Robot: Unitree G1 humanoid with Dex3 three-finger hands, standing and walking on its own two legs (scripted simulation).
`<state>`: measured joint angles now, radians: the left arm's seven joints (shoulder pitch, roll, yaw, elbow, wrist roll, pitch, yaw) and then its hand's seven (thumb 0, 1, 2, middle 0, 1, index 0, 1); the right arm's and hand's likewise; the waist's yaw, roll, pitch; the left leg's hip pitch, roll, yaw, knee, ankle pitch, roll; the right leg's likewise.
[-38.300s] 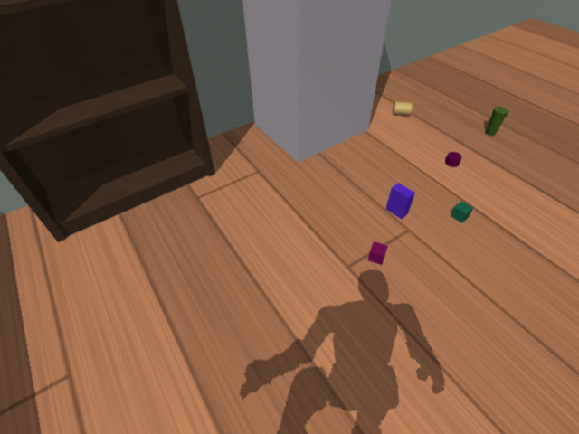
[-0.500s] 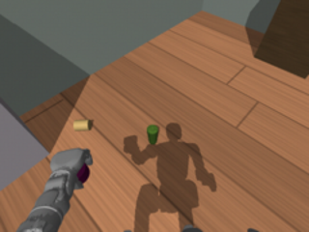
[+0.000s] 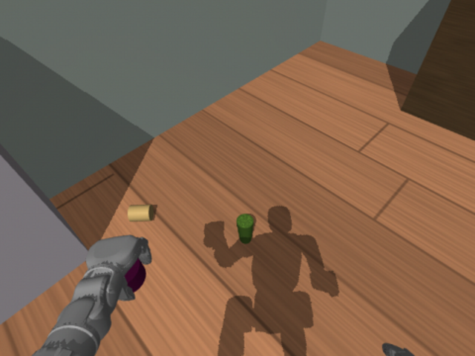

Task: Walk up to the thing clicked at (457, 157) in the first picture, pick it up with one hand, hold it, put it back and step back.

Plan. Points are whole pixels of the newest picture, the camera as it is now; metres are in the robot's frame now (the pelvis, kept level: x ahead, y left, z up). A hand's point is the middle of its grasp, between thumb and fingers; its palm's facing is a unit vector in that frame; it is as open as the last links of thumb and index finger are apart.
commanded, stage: hold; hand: left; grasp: from above
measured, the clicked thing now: (124, 272) +0.33 +0.23 -0.08
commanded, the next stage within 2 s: crouch in 1.60 s
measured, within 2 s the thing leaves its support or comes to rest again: neither
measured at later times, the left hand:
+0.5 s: hand (123, 281) +0.29 +0.21 -0.03, palm faces -0.43 -0.06 -0.90, open 8.5 cm
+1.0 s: hand (122, 283) +0.28 +0.20 -0.01, palm faces -0.42 -0.06 -0.90, open 8.5 cm
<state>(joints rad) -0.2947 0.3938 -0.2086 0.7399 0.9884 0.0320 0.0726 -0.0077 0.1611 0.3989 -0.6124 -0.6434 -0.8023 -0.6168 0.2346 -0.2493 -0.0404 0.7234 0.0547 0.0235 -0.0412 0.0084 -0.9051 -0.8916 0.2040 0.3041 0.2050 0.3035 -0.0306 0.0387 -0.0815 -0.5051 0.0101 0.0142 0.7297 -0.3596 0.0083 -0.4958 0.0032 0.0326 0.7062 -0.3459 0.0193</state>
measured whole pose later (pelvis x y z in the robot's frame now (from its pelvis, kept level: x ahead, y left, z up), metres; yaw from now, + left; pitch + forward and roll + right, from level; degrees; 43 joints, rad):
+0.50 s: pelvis -0.01 -0.01 +0.01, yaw +0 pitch +4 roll +0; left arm -0.25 0.40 -0.22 0.63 0.98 0.03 0.00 -0.01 0.16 0.41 -0.61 -0.64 -0.80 -0.62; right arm 0.21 -0.25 -0.03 0.69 0.06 0.05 -0.05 0.01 -0.91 -0.89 0.20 0.30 0.20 0.30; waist -0.01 0.05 -0.05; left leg -0.39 0.01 0.02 0.62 -0.30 0.00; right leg -0.40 0.00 0.03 0.63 -0.30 0.01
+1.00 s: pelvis -0.02 -0.01 +0.02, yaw +0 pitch +1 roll +0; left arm -0.23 0.41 -0.22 0.57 0.96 0.02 -0.04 -0.01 0.18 0.39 -0.60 -0.65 -0.78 -0.63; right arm 0.18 -0.25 -0.02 0.69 0.07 0.05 -0.06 0.01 -0.91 -0.90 0.20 0.30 0.20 0.30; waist 0.00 0.05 -0.02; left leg -0.31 0.01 0.02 0.54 -0.25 0.00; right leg -0.33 0.00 0.04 0.56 -0.26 0.01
